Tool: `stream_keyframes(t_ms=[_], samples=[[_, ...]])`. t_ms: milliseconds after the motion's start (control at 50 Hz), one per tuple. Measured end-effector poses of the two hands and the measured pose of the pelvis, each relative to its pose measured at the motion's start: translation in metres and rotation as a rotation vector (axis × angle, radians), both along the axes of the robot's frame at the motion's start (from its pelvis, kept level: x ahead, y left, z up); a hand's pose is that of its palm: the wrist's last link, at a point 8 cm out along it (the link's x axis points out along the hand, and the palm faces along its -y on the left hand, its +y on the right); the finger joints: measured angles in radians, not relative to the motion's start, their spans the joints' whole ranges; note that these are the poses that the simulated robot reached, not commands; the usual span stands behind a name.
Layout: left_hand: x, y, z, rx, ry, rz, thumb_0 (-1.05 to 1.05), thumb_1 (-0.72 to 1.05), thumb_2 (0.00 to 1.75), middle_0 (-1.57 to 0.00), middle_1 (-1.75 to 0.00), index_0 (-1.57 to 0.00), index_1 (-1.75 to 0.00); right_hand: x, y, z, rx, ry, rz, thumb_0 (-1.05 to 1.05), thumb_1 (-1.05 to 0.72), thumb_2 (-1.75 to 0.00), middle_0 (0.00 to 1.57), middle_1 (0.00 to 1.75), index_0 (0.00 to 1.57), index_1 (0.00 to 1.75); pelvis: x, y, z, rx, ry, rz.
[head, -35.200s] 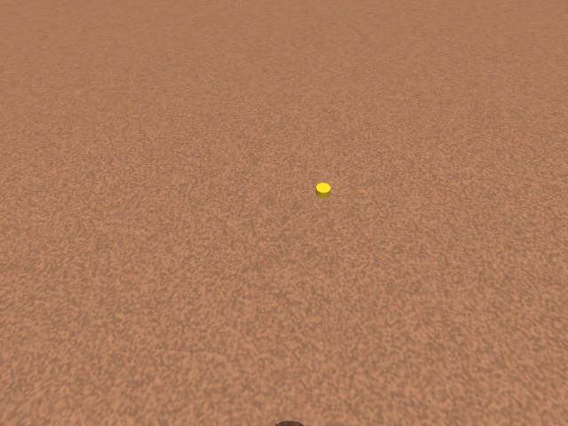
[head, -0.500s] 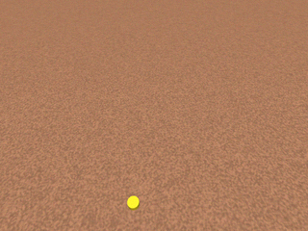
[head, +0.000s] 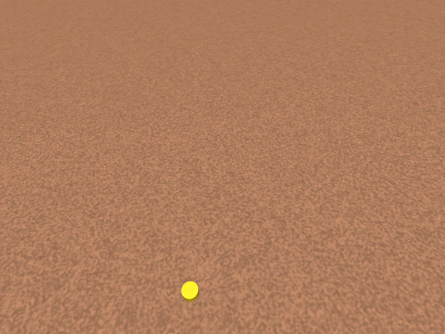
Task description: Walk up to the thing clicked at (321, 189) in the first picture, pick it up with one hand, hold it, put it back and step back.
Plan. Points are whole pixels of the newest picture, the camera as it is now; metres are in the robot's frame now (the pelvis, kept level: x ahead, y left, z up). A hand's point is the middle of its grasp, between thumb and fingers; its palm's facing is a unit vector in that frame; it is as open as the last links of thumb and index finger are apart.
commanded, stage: stand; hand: left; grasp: from above
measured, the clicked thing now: (190, 291) +0.46 +0.19 -0.76
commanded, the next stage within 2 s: step back in 1.32 s
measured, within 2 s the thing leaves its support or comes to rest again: neither
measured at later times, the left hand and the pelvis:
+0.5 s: hand out of the picture +0.09 +0.23 -0.16, palm faces +0.01 -0.94 -0.33, open 7.4 cm; pelvis +0.01 -0.01 +0.00, yaw +0 degrees
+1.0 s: hand out of the picture +0.09 +0.23 -0.16, palm faces +0.00 -0.94 -0.33, open 7.4 cm; pelvis +0.02 -0.01 +0.00, yaw +0 degrees
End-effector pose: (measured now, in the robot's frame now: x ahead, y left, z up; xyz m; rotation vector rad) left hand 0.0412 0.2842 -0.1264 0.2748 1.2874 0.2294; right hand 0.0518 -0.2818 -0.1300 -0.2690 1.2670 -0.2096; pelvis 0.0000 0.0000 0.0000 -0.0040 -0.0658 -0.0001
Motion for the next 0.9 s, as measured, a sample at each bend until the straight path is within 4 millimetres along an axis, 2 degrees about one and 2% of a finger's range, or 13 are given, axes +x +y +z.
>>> stream_keyframes(t_ms=[540, 900], samples=[[0.04, -0.006, 0.007, 0.005, -0.045, -0.019, 0.0, 0.9, 0.9, -0.2, -0.3, -0.2, -0.3, 0.028, -0.011, 0.003, -0.007, -0.032, 0.012, 0.01, -0.9, -0.9, 0.2, 0.3, 0.2, 0.3, 0.015, -0.008, 0.001, 0.005, 0.013, -0.008], [0.044, -0.009, 0.007, 0.005, -0.039, -0.027, 0.0, 0.9, 0.9, -0.2, -0.3, -0.2, -0.3, 0.029, -0.021, 0.005, -0.014, -0.026, 0.013, 0.01, -0.9, -0.9, 0.2, 0.3, 0.2, 0.3, 0.018, -0.013, 0.002, 0.005, 0.021, -0.009]])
